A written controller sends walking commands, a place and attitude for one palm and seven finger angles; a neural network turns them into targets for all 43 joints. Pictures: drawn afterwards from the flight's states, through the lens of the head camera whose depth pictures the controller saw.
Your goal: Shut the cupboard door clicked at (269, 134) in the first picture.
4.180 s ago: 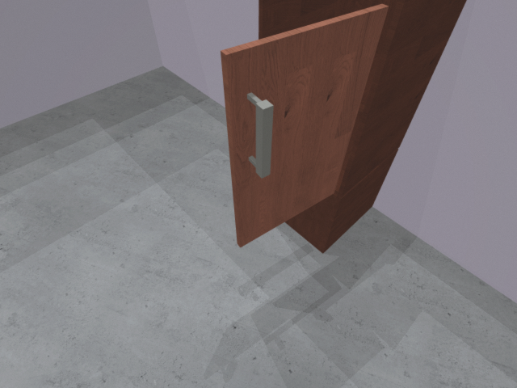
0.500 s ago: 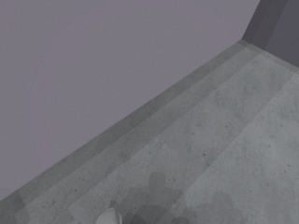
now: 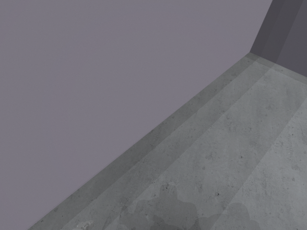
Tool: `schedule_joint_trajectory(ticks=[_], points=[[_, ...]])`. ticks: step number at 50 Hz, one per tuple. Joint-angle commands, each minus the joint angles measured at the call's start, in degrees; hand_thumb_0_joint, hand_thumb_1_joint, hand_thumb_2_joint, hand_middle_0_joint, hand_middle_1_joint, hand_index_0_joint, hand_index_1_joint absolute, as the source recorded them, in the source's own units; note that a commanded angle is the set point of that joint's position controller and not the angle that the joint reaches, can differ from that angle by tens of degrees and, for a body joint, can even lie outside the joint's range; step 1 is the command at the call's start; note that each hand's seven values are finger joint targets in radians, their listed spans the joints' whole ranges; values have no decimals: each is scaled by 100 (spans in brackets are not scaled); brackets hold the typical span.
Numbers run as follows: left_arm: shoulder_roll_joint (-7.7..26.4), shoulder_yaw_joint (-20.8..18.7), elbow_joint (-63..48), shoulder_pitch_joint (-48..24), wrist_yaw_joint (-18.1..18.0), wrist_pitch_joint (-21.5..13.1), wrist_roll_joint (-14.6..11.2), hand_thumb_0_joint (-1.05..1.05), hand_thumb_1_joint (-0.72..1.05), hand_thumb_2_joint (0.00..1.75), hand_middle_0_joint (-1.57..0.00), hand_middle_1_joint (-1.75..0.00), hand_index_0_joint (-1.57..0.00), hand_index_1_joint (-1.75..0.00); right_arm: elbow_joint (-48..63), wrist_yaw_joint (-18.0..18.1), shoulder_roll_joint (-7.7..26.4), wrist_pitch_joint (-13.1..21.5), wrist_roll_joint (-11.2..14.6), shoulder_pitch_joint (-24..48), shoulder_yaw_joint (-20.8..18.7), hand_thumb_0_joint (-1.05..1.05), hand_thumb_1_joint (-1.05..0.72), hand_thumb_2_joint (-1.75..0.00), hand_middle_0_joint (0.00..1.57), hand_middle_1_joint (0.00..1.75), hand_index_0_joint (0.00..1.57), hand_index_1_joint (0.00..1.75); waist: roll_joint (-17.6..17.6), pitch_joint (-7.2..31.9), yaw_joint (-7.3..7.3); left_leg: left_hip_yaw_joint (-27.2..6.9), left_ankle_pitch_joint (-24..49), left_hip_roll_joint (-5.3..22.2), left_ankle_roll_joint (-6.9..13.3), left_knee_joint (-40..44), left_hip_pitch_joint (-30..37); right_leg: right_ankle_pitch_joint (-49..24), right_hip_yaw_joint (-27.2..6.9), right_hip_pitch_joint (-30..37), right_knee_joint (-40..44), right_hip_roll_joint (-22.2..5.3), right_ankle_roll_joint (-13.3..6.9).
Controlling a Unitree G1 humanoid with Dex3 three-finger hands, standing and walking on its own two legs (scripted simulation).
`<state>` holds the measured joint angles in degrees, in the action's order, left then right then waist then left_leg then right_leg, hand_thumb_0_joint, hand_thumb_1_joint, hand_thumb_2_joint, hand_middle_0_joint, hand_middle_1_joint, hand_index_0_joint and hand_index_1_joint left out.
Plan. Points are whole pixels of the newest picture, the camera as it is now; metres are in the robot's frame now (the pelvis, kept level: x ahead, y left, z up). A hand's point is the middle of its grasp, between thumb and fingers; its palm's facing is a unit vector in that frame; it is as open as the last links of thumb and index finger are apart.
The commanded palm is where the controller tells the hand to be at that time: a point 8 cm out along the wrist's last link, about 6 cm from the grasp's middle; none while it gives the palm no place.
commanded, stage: turn to face it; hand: left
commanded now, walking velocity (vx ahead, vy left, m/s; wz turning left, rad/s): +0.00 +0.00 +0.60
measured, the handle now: out of the picture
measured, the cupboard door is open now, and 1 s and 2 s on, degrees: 81 81 81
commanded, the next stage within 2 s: none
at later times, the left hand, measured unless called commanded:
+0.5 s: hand (89, 227) +0.16 +0.20 -0.15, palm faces +0.30 -0.91 -0.29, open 7.4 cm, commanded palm none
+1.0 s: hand out of the picture +0.06 +0.16 -0.17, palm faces +0.62 -0.74 -0.26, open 7.4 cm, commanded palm none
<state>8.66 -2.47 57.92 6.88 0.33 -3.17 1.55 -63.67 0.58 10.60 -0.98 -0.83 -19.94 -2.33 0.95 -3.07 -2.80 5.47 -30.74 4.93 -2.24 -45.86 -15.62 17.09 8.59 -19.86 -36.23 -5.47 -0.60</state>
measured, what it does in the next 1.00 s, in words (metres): walks ahead, turning left: left foot, then right foot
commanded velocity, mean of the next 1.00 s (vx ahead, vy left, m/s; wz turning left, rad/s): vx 0.00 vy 0.00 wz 0.60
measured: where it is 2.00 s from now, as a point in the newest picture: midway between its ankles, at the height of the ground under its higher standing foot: (168, 226)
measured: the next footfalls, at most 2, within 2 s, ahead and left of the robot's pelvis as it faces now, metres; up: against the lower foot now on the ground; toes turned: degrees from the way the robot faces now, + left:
left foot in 0.20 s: +0.10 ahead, +0.13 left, +0.00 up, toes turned +16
right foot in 0.48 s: +0.17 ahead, -0.14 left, +0.00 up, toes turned +13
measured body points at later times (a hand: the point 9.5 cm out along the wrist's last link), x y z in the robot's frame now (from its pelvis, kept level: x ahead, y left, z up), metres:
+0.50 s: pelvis +0.10 -0.04 +0.00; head +0.15 -0.04 +0.44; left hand +0.14 +0.24 -0.13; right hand +0.24 -0.27 -0.16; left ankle +0.06 +0.11 -0.72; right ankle +0.13 -0.15 -0.73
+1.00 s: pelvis +0.15 -0.04 +0.00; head +0.19 +0.01 +0.45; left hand +0.02 +0.20 -0.15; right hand +0.40 -0.16 -0.13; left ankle +0.09 +0.05 -0.73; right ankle +0.20 -0.18 -0.65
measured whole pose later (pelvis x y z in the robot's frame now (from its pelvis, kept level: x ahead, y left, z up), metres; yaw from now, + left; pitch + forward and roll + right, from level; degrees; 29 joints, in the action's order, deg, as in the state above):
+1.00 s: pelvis +0.15 -0.04 +0.00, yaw +37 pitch +1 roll +0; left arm 14.1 -4.3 53.7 11.6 -0.9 3.2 1.0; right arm -51.0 -0.3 12.2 -1.9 -1.1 -4.7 -2.8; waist -2.2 -7.0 1.1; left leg 2.5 -17.6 -0.5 1.4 -34.0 -17.7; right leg 27.2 3.0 -27.9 -65.0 -6.4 4.7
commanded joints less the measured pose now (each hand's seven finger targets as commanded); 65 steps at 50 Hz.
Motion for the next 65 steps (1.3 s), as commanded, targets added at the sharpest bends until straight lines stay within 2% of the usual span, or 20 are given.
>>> schedule_joint_trajectory(ticks=[1,7,8,9,11,16,21,22,24,29,37,40,41,43,44,48,57,58,60,65], points=[[1001,-276,9,911,-241,94,-1,0,90,90,-20,-30,-20,-30,629,2,233,128,65,515,-92,0,-90,-90,20,30,20,30,-1393,502,546,-391,-220,121,-1,-1558,-1723,-3715,-1088,1923,1493,-1928,-900],[1041,-323,-305,340,-200,176,-59,0,90,90,-20,-30,-20,-30,605,-147,103,18,-34,-63,-78,0,-90,-90,20,30,20,30,-632,416,83,424,1871,-254,9,1405,-7,-2312,306,907,549,-1351,-124],[950,-309,-384,340,-181,218,-92,0,90,90,-20,-30,-20,-30,598,-147,415,52,-62,-352,-163,0,-90,-90,20,30,20,30,148,654,-65,1,3012,2,165,1874,644,-1653,467,538,-252,-1130,112],[658,-262,-581,448,-156,279,-155,0,90,90,-20,-30,-20,-30,681,-103,1057,93,-128,-584,-306,0,-90,-90,20,30,20,30,1877,868,-149,-2102,4890,1421,969,2228,1248,893,575,-717,-1536,-325,545],[607,-184,-1001,-338,-189,369,-68,0,90,90,-20,-30,-20,-30,737,48,1326,74,-134,-735,-401,0,-90,-90,20,30,20,30,911,791,-332,-2994,4774,2050,1674,2430,1018,2117,-576,-1412,-3087,-20,453],[559,-215,-776,-226,-114,384,-102,0,90,90,-20,-30,-20,-30,1016,113,1145,123,-110,226,-350,0,-90,-90,20,30,20,30,889,688,34,-1646,5156,1128,1132,2159,798,1131,-745,-1082,-2235,73,544],[687,-243,-712,526,-105,335,-88,0,90,90,-20,-30,-20,-30,1282,22,1320,-29,-80,954,-465,0,-90,-90,20,30,20,30,843,735,337,-1614,3716,714,849,1924,37,166,-349,499,162,503,472],[848,-280,-676,791,-125,292,-75,0,90,90,-20,-30,-20,-30,1374,-4,1242,-55,-40,1109,-467,0,-90,-90,20,30,20,30,498,720,470,-1485,2945,442,612,1634,-445,-451,-402,1162,1027,353,432],[1802,-437,-757,1004,-212,242,42,0,90,90,-20,-30,-20,-30,1677,-105,677,-94,10,1302,-387,0,-90,-90,20,30,20,30,-2252,431,665,-444,-592,-763,-31,-1041,-1995,-1031,-3011,1471,2313,-2320,-606],[1044,-224,-902,474,-246,165,-4,0,90,90,-20,-30,-20,-30,1457,-186,587,-204,-13,1393,-317,0,-90,-90,20,30,20,30,-1306,294,232,-524,476,-273,-148,-2183,-1893,-3478,-869,1356,1443,-1327,-483],[1404,-329,-697,1161,-227,165,13,0,90,90,-20,-30,-20,-30,1657,-251,487,-149,34,1951,-166,0,-90,-90,20,30,20,30,-1309,587,540,200,608,-477,-22,292,-1071,-4924,-247,2265,879,-1517,-444],[1518,-374,-734,933,-203,161,-33,0,90,90,-20,-30,-20,-30,1592,-209,669,-92,4,1446,-211,0,-90,-90,20,30,20,30,-1072,807,171,413,1475,-628,138,1456,39,-4917,151,1825,80,-1493,-216],[1514,-363,-775,805,-179,162,-64,0,90,90,-20,-30,-20,-30,1499,-203,875,-67,-30,1015,-276,0,-90,-90,20,30,20,30,-700,1049,-77,246,2446,-427,257,2009,1039,-4219,321,1188,-764,-1383,5],[979,-221,-1271,444,-144,255,-103,0,90,90,-20,-30,-20,-30,1375,-133,1978,-64,-32,233,-552,0,-90,-90,20,30,20,30,1589,1415,-438,-2803,6426,2196,1852,2214,2353,2223,-70,-1379,-3230,-168,564],[1107,-244,-1346,195,-200,367,-52,0,90,90,-20,-30,-20,-30,1332,-87,1919,-73,-12,230,-547,0,-90,-90,20,30,20,30,682,1256,-415,-2586,5371,2173,1879,2196,1941,2081,-636,-1557,-3461,-225,554],[969,-293,-985,351,-100,475,-33,0,90,90,-20,-30,-20,-30,1552,14,1390,4,-52,1256,-394,0,-90,-90,20,30,20,30,751,443,171,-1655,3908,970,1169,2509,577,791,-815,-1225,-3041,-127,603],[891,-276,-1028,669,-100,370,-72,0,90,90,-20,-30,-20,-30,1574,-37,1420,-88,-65,1404,-496,0,-90,-90,20,30,20,30,890,496,412,-1925,3086,500,883,1998,-351,105,-396,703,109,504,516],[1039,-323,-985,921,-128,311,-68,0,90,90,-20,-30,-20,-30,1619,-48,1274,-92,-23,1456,-487,0,-90,-90,20,30,20,30,604,575,560,-1831,2636,248,660,1573,-764,-380,-554,1388,967,309,463],[1923,-449,-1017,1116,-217,237,36,0,90,90,-20,-30,-20,-30,1829,-104,719,-86,29,1365,-408,0,-90,-90,20,30,20,30,-2054,664,698,-646,-653,-874,8,-1231,-2036,-1200,-3100,1802,2120,-2388,-630],[1149,-240,-1193,255,-256,231,-7,0,90,90,-20,-30,-20,-30,1482,-206,634,-225,-3,1268,-350,0,-90,-90,20,30,20,30,-1463,310,199,-564,483,-271,-137,-2334,-1712,-2545,-875,1041,1547,-1383,-477]])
